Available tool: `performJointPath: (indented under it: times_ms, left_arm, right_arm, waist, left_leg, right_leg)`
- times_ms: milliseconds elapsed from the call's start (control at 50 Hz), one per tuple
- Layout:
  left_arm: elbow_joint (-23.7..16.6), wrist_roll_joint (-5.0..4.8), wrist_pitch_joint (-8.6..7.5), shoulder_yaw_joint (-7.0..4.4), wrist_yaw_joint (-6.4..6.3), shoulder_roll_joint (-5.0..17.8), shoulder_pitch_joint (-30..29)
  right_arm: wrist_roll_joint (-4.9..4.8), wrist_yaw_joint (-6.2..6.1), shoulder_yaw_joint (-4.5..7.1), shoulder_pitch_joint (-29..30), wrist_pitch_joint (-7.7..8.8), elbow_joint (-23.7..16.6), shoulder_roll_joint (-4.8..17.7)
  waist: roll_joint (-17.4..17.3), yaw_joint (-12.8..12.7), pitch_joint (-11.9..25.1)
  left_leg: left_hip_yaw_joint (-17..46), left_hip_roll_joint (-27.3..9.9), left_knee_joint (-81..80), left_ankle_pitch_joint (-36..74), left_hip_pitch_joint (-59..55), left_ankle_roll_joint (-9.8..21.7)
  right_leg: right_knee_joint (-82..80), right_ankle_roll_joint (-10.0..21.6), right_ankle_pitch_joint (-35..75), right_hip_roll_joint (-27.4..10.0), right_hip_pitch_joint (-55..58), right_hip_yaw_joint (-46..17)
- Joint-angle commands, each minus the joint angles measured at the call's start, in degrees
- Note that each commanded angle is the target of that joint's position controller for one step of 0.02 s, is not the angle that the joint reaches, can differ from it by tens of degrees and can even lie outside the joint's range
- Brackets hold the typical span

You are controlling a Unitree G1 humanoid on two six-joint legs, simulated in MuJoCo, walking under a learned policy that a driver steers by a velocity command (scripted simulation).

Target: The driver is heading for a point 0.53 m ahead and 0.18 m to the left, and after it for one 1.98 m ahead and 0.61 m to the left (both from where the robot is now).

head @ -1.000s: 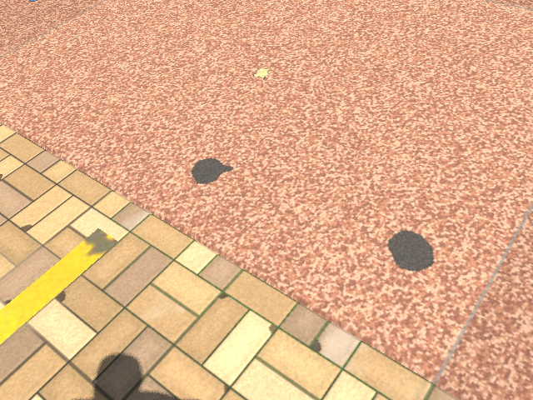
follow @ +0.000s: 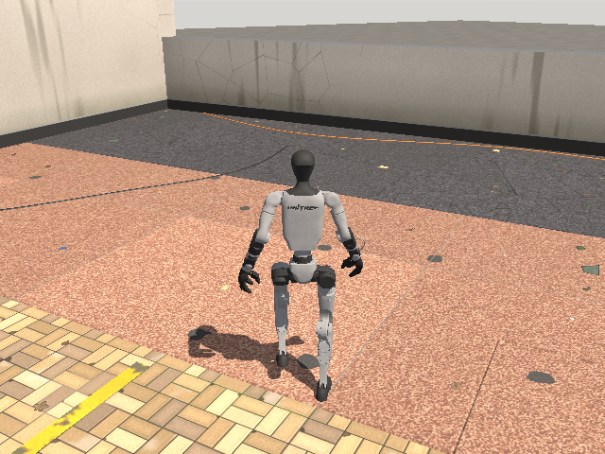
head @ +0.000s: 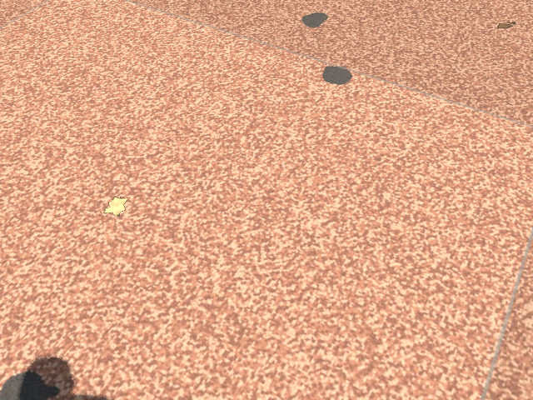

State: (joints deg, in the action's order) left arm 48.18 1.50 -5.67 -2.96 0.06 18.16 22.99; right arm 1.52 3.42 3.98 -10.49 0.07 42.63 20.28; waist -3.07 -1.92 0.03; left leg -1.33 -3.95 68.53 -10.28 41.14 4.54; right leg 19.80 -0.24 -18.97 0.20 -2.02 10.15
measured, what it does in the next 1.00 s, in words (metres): walks ahead, turning left: left foot, then right foot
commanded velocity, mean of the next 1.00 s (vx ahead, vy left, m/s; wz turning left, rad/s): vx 0.56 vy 0.00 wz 0.58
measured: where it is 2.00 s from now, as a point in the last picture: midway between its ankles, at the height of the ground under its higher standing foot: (258, 323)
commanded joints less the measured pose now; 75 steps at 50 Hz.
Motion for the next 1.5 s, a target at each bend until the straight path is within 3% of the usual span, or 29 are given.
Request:
performJointPath:
  times_ms: [20, 100, 160, 180, 200, 220, 240, 280, 380, 460, 480, 520, 580, 600, 620, 660, 720, 800, 920, 940, 980, 1060, 1200, 1320, 1340, 1360, 1380, 1440, 1500]
  left_arm:
    - [-3.18, -0.26, -2.25, 0.3, 0.09, 1.38, -5.93]
    - [-1.68, -0.14, -1.98, -0.57, -0.83, 6.5, -2.14]
    - [-3.23, 0.57, 0.82, -2.13, -2.01, 12.39, -4.18]
    - [-4.38, 0.96, 1.69, -2.22, -1.88, 12.58, -6.25]
    - [-3.68, 1.6, 1.8, -1.61, -0.75, 9.04, -5.31]
    - [-8.71, 1.56, 0.97, 0.4, -0.11, 2.06, -0.59]
    - [-12.92, 0.8, -0.51, 0.42, -0.28, 5.97, -5.16]
    - [-12.85, 0.93, -1.74, 0.86, -0.4, 7.25, -9.82]
    - [-14.69, 2.53, 2.49, 2.02, 0.06, 4.17, -13.42]
    - [-17.18, 0.58, 1.92, 3.6, 0.68, 0.0, -19.41]
    - [-20.48, -0.95, -1.2, 2.51, -0.17, -0.05, -27.67]
    - [-21.31, -2.44, -2.43, 0.59, -1.17, 3.15, -26.93]
    - [-17.06, -1.56, -1.8, -1.85, -2.37, 7.37, -5.37]
    - [-16.69, 0.44, -0.89, -1.2, -2.08, 8.8, -0.15]
    - [-16.0, 1.12, -0.26, -1.49, -1.01, 9.14, -1.74]
    - [-19.35, 0.37, 1.5, -0.55, -1.86, 2.78, -14.48]
    - [-16.34, 0.38, 1.73, 0.55, -0.8, 2.76, -17.29]
    - [-12.85, -1.36, 1.82, -1.23, 0.73, 5.74, -17.11]
    - [-14.16, -3.43, 5.24, -2.87, -0.23, 8.43, -17.79]
    - [-13.78, -3.48, 5.43, -2.62, -0.39, 7.13, -16.25]
    - [-15.66, -3.99, 5.12, -2.01, -0.5, 3.56, -14.48]
    - [-11.16, -2.89, 7.58, -4.63, -1.81, 7.84, -4.72]
    - [-17.69, -2.81, 8.12, -1.78, 0.73, 1.59, -13.44]
    - [-17.65, -2.93, 9.66, -3.68, 1.52, 4.74, -9.24]
    - [-16.52, -2.59, 9.67, -4.88, 0.67, 7.11, -5.8]
    - [-17.18, -2.38, 9.27, -7.34, -0.56, 16.38, -2.71]
    - [-19.39, 0.07, 7.65, -7.07, -0.06, 18.02, -4.77]
    - [-18.79, -2.18, 5.91, -5.3, -0.47, 11.26, -10.3]
    - [-20.39, -2.35, 7.22, -4.4, -1.9, 9.38, -15.48]
  right_arm:
    - [-0.03, 1.62, -1.92, 5.34, 0.19, -6.85, -2.55]
    - [-0.1, 2.73, -2.68, 10.54, 0.5, -8.22, -1.36]
    - [-0.22, 1.28, -0.62, -7.32, 0.63, -3.13, 4.19]
    - [-0.1, 0.17, 1.03, -19.85, 0.74, 0.99, 6.94]
    - [-0.59, -1.54, 2.58, -20.17, 0.35, 2.48, 9.68]
    - [0.39, -2.24, 3.59, -12.75, -0.74, -0.17, 16.33]
    - [0.03, -2.35, 4.42, -14.77, -1.05, -2.26, 17.36]
    - [-0.43, -3.24, 3.39, -11.85, -0.11, -0.85, 11.62]
    - [-1.41, -3.49, 1.57, -7.96, 3.66, -0.71, 7.69]
    - [-1.96, -3.01, 2.46, -9.81, 2.79, 0.9, 7.94]
    - [-6.23, -4.7, 1.88, -12.07, 2.79, -0.43, 3.68]
    - [-4.93, -5.9, 2.39, -11.55, 2.02, 0.47, 6.93]
    - [-2.75, -5.83, 1.42, -7.93, 1.02, -2.45, 2.27]
    - [-0.47, -5.49, -0.96, -14.88, 0.45, -4.04, -5.79]
    - [-3.54, -4.3, -0.34, -25.21, 0.41, -5.28, 0.72]
    - [-3.79, -4.55, 1.06, -12.67, -1.79, -5.83, 6.51]
    - [-2.35, -5.1, -0.43, -8.2, -2.51, -7.59, 1.32]
    - [-0.41, -5.42, -2.47, -5.11, -0.18, -7.16, -2.79]
    - [-1.14, -4.8, -0.65, 0.76, -2.03, -8.95, 2.05]
    - [-0.96, -4.96, -0.04, -0.19, -1.91, -9.18, 3.24]
    - [1.79, -5.33, 1.68, -2.49, -2.03, -8.53, 8.34]
    - [-0.14, -5.98, -0.64, 11.28, 0.29, -11.5, -0.17]
    - [-0.33, -6.6, 1.74, 5.34, -0.9, -8.58, 3.84]
    - [-3.27, -4.81, 3.53, 4.89, 0.08, -6.73, 5.18]
    - [-3.07, -4.31, 3.28, 1.47, 0.33, -5.18, 3.06]
    - [-0.64, -3.94, 2.58, 1.12, 0.5, -7.19, 0.26]
    - [0.44, -4.57, 1.99, 8.58, 0.83, -11.01, -0.13]
    - [-0.94, -6.1, 2.78, 9.94, 0.78, -9.4, 2.27]
    - [-0.63, -5.86, 2.94, 6.44, 0.94, -7.77, 2.14]
  waist:
    - [7.57, 3.76, -6.42]
    - [5.0, 3.77, -6.23]
    - [9.18, 14.16, 4.93]
    - [7.8, 19.08, 10.47]
    - [0.22, 16.3, 8.27]
    - [-12.62, 6.15, 9.22]
    - [-6.62, 10.05, 17.73]
    - [6.16, 5.58, 1.79]
    - [8.13, -0.75, -7.09]
    - [3.14, 2.75, -2.04]
    - [7.99, 6.74, -1.42]
    - [2.16, 4.55, 0.85]
    - [-2.49, -5.71, 16.8]
    - [12.4, -2.78, 24.99]
    - [22.95, 1.99, 35.25]
    - [10.15, 0.46, 18.83]
    - [5.44, 3.84, 4.22]
    - [8.42, 3.97, 8.59]
    - [9.88, 4.93, 3.83]
    - [8.88, 5.48, 3.14]
    - [-11.49, 5.15, 4.95]
    - [-4.56, -0.76, 1.98]
    - [-4.0, 3.82, 4.41]
    - [-4.6, 0.42, 5.3]
    - [1.07, -0.44, 5.75]
    - [20.65, 0.26, 5.15]
    - [23.51, -2.01, 9.34]
    - [8.47, 0.19, 6.34]
    - [9.61, 3.13, 7.08]
  left_leg:
    - [0.37, -2.47, -8.14, 8.55, 3.64, 0.75]
    - [-9.67, 4.37, -24.64, 13.16, -10.57, 4.44]
    - [-9.19, 9.91, -25.14, 4.46, -30.38, 7.68]
    - [-5.36, 10.54, -28.08, 1.69, -45.43, 9.66]
    - [1.21, 7.38, -30.55, -3.33, -54.06, 11.3]
    - [28.68, -5.1, -34.11, 1.83, -63.1, 18.11]
    - [45.45, -10.07, -47.08, -10.22, -68.22, 23.86]
    - [41.7, -8.58, -55.08, -10.25, -50.19, 18.81]
    - [24.48, 1.4, -56.22, 21.24, -21.88, 16.04]
    - [15.6, 9.59, -47.65, 41.79, -19.91, 6.89]
    - [22.6, 9.11, -47.52, 27.78, -17.84, 4.6]
    - [26.25, 8.4, -43.61, 23.47, -25.0, 2.15]
    - [20.43, 13.33, -11.73, 8.18, -22.43, -5.31]
    - [16.34, 17.47, 8.41, -37.8, -10.32, -7.0]
    - [17.9, 12.65, 22.61, -32.09, -6.25, -8.17]
    - [9.73, 6.43, 20.81, -18.91, -2.95, -10.29]
    - [8.77, 4.62, 8.67, -18.98, -9.33, -9.12]
    - [4.24, 4.81, -19.83, -13.15, -21.72, -8.83]
    - [5.44, 6.86, -37.19, -2.5, -32.01, -3.84]
    - [7.15, 4.11, -41.65, -2.88, -36.52, -1.92]
    - [28.36, -17.58, -53.35, -7.14, -36.99, 9.83]
    - [13.47, -11.43, -51.44, 6.64, -30.83, 6.72]
    - [2.37, -12.78, -48.64, 15.82, -35.78, 8.24]
    - [-3.99, -14.9, -39.15, 14.63, -32.45, 1.87]
    - [-7.62, -11.52, -30.85, 7.86, -26.92, -2.13]
    - [-12.31, -3.84, -11.02, -18.81, -7.48, -8.48]
    - [-0.54, 3.59, 0.49, -29.84, 3.52, -10.32]
    - [6.83, 1.71, 1.03, -16.83, 4.52, -7.35]
    - [6.6, 4.14, -4.59, -9.35, -2.39, -8.35]
  right_leg:
    - [-13.02, 3.77, 25.83, -12.55, -3.82, -2.06]
    - [-10.3, 1.92, 57.95, -11.4, -0.6, 5.68]
    - [16.23, 1.77, 82.35, -14.43, 2.76, 4.47]
    - [33.7, 2.46, 74.98, -14.32, -4.11, 3.05]
    - [54.99, 1.36, 24.7, -6.16, -17.87, 2.4]
    - [76.12, -1.65, -11.12, 1.35, -39.97, -1.66]
    - [77.73, -1.04, -7.47, 1.03, -48.05, -13.73]
    - [64.8, -0.77, -0.62, -4.47, -47.24, -14.83]
    - [43.12, -5.24, -1.84, -7.85, -32.72, -11.65]
    - [21.35, -2.55, 22.21, -0.15, -19.32, -6.73]
    - [12.32, -3.74, 23.58, 4.6, -15.2, -10.37]
    - [3.76, -3.67, 28.21, 5.85, -11.36, -13.09]
    - [8.0, 0.73, 42.51, -4.52, 15.78, -18.38]
    - [17.96, 6.25, 75.45, -21.38, 29.21, -32.74]
    - [12.43, 16.56, 57.24, -34.08, 32.1, -53.75]
    - [3.41, 15.05, 23.81, -21.57, 12.9, -41.55]
    - [-0.78, 13.26, 32.71, -13.08, -10.48, -29.31]
    - [-0.24, 14.22, 51.0, -9.27, -13.04, -24.1]
    - [-3.39, 10.03, -0.04, -7.5, -23.75, -33.43]
    - [-1.2, 7.54, -6.12, -5.32, -27.8, -32.85]
    - [25.56, 1.0, -14.83, 5.4, -38.12, -14.36]
    - [51.67, -5.06, -4.71, -0.98, -37.36, -13.27]
    - [34.17, -6.47, -0.67, -5.4, -31.75, -8.66]
    - [12.86, 0.16, 5.3, -1.68, -15.59, -3.89]
    - [6.84, 2.78, 13.63, -1.04, -7.44, -7.41]
    - [4.86, 9.71, 42.83, -15.56, 4.8, -29.01]
    - [2.48, 21.02, 42.92, -22.63, 3.97, -44.27]
    - [1.8, 14.42, 29.68, -14.72, 0.39, -32.9]
    - [2.01, 12.44, 28.82, -10.58, -5.94, -30.13]
Velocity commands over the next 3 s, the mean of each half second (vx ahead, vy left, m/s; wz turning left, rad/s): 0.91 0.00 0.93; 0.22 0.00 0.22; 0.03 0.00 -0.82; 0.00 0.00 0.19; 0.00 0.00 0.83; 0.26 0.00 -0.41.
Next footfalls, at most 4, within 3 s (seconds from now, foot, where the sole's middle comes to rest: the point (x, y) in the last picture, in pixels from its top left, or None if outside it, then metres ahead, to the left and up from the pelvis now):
0.20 left None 0.38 0.06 -0.77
0.58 right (258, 288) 0.81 0.10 -0.77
0.94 left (197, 339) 0.65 0.25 -0.77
1.34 right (294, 309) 0.75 -0.01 -0.77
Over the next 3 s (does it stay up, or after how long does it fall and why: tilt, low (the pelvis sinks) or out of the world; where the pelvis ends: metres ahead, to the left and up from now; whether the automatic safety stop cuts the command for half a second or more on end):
stays up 0.74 0.13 0.01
